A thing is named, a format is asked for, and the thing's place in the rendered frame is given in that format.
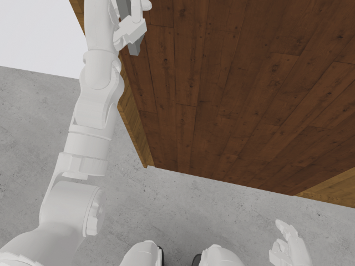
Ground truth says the robot thigh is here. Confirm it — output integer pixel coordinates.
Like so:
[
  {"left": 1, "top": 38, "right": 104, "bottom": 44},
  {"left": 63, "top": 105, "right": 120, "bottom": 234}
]
[
  {"left": 120, "top": 242, "right": 162, "bottom": 266},
  {"left": 200, "top": 247, "right": 245, "bottom": 266}
]

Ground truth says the handle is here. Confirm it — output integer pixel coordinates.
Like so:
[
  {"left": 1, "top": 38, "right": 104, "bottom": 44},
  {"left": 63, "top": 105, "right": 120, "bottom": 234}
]
[{"left": 116, "top": 0, "right": 145, "bottom": 56}]

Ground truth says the robot right hand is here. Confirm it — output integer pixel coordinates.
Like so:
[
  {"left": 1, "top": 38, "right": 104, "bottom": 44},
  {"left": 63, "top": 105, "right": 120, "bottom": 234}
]
[{"left": 269, "top": 219, "right": 313, "bottom": 266}]

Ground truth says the wardrobe door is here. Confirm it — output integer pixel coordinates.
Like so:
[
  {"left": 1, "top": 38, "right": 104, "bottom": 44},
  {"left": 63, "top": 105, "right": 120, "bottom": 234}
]
[
  {"left": 119, "top": 0, "right": 355, "bottom": 196},
  {"left": 305, "top": 167, "right": 355, "bottom": 201}
]

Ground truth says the robot left hand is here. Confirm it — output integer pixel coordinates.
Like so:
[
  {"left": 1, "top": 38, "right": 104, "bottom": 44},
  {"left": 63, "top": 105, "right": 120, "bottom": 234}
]
[{"left": 84, "top": 0, "right": 152, "bottom": 57}]

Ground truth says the left robot forearm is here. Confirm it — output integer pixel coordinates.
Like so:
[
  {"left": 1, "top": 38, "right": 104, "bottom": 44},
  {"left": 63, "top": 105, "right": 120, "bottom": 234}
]
[{"left": 39, "top": 49, "right": 124, "bottom": 224}]

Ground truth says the left robot thigh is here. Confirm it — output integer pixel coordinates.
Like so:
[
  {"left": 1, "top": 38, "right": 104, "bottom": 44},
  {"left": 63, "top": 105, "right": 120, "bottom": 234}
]
[{"left": 120, "top": 242, "right": 162, "bottom": 266}]

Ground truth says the right robot thigh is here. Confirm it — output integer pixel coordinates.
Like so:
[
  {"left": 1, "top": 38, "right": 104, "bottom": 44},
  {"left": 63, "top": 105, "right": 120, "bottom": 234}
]
[{"left": 200, "top": 247, "right": 245, "bottom": 266}]

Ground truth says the robot left upper arm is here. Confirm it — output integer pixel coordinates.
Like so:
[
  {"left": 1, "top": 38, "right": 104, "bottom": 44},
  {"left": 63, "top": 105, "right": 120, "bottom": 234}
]
[{"left": 0, "top": 181, "right": 106, "bottom": 266}]

